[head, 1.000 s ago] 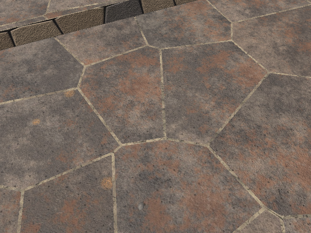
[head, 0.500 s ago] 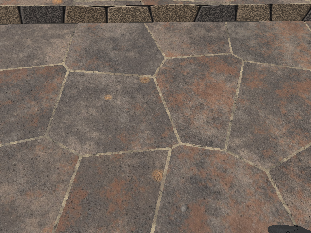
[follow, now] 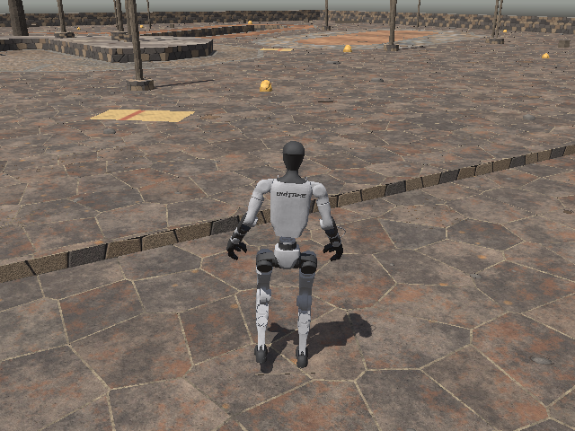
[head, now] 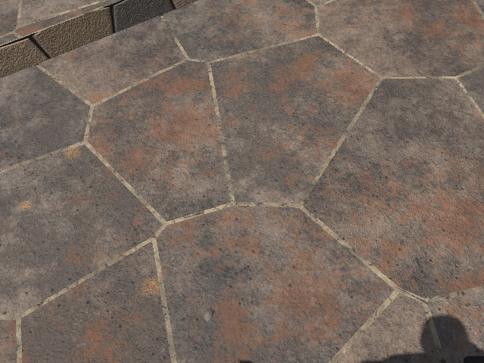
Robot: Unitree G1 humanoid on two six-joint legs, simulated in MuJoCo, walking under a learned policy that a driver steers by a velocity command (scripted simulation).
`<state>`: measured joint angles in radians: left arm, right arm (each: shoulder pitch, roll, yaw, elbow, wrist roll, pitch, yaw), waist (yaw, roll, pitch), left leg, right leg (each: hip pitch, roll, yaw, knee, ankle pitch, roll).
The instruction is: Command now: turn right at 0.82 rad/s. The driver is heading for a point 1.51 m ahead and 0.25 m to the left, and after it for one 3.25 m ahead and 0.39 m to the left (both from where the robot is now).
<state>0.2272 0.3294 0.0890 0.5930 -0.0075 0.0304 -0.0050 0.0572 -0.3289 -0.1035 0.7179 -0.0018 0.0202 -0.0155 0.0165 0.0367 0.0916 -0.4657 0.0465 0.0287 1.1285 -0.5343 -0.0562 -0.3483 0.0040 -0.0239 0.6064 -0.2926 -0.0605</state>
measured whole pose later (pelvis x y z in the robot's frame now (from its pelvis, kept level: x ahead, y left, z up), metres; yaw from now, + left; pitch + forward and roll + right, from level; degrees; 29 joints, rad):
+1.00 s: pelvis +0.44 +0.12 -0.02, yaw +23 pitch +3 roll -4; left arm 0.07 0.28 0.05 0.61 -0.01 -0.13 -0.03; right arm 0.42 -0.28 -0.03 0.81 0.04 -0.05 -0.02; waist -0.04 0.04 0.05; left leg -0.16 -0.03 -0.18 1.18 -0.43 0.07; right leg -0.48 0.06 -0.02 0.61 -0.18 -0.01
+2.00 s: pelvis +1.24 +0.27 +0.01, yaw -23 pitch -2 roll +1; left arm 0.43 0.26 0.04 0.73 -0.01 -0.07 -0.01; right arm 0.06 -0.29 -0.01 0.59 -0.02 -0.13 0.00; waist 0.06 0.03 0.07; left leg -0.68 0.12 -0.14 0.95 -0.10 -0.04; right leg -0.11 0.18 0.10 0.42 -0.26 -0.16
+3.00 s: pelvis +2.12 +0.15 +0.01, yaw +22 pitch +2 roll -1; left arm 0.53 0.25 0.01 0.98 0.02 -0.05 0.02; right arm -0.01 -0.16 0.07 0.37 0.02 0.01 0.03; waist 0.05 -0.03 0.02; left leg -1.23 0.08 0.05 1.77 -0.32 0.04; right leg 0.06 -0.05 -0.17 0.26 -0.34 0.03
